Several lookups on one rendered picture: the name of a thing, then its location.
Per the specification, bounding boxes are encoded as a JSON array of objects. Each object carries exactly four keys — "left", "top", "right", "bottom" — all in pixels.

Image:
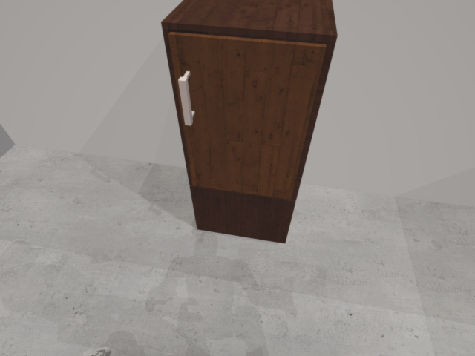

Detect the cupboard door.
[{"left": 168, "top": 32, "right": 327, "bottom": 200}]

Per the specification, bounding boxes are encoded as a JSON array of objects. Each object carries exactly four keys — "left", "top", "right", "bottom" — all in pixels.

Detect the handle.
[{"left": 178, "top": 71, "right": 195, "bottom": 126}]

